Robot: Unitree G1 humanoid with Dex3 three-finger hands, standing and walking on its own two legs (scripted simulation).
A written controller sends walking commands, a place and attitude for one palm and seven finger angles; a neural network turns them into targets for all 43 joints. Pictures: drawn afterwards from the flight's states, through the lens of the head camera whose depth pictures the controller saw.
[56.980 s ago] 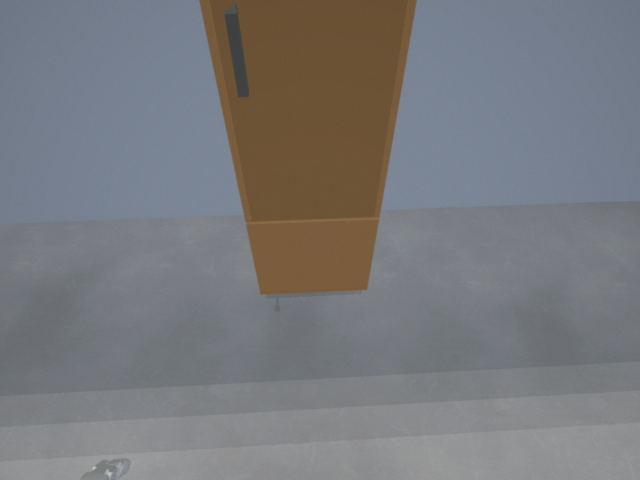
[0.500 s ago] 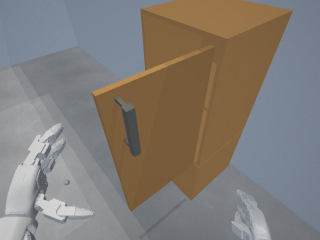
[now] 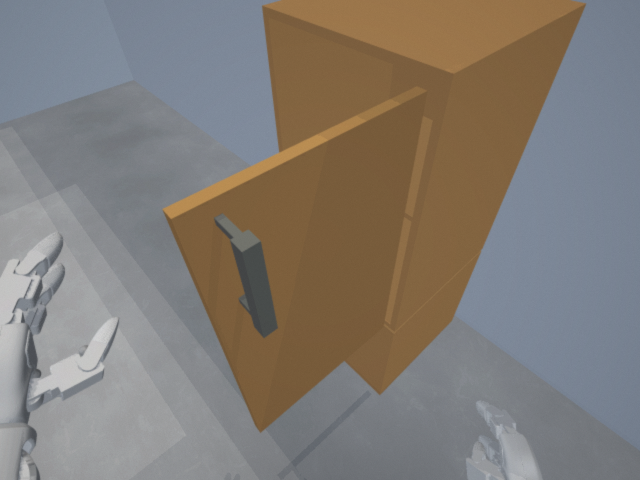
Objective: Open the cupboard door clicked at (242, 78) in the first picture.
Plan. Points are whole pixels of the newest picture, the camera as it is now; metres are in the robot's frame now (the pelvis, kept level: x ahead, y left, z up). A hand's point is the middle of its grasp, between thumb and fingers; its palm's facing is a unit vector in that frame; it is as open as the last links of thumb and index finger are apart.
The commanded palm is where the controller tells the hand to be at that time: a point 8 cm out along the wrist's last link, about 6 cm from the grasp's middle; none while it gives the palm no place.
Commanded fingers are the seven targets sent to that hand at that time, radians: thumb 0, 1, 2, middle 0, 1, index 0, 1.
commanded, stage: draw the hand back to the body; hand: left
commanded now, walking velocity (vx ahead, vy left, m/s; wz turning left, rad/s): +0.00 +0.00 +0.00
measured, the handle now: (246, 278) +0.28 +0.12 +0.15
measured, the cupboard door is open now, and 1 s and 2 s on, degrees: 88 88 88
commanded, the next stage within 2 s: step back with the hand held close in 0.46 s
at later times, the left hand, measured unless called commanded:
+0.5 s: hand (90, 341) +0.19 +0.25 +0.15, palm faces +0.45 -0.79 -0.41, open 7.4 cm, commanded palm +0.14 +0.29 +0.17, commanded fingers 0.00 0.90 0.90 -0.20 -0.30 -0.20 -0.30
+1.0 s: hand (50, 385) +0.15 +0.27 +0.14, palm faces +0.31 -0.80 -0.52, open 7.4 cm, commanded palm +0.09 +0.31 +0.17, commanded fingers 0.00 0.90 0.90 -0.20 -0.30 -0.20 -0.30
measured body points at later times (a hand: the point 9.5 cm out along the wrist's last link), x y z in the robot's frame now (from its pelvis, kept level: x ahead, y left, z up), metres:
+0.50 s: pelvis +0.01 -0.01 +0.00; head +0.01 -0.03 +0.45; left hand +0.16 +0.29 +0.17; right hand +0.20 -0.24 -0.09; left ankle +0.02 +0.12 -0.74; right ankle -0.07 -0.13 -0.74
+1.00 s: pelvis -0.06 +0.01 -0.01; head -0.02 +0.01 +0.44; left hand +0.13 +0.31 +0.17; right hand +0.13 -0.23 -0.09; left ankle +0.02 +0.12 -0.74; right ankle -0.07 -0.13 -0.74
